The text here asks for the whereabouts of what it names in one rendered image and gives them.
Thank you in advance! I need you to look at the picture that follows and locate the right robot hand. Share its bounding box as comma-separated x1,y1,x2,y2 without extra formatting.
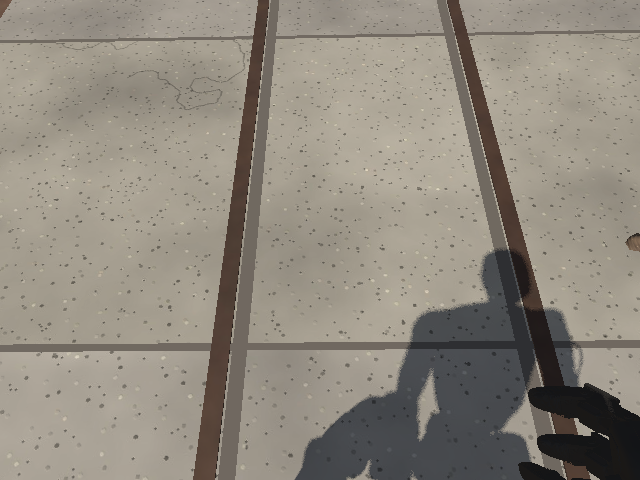
518,383,640,480

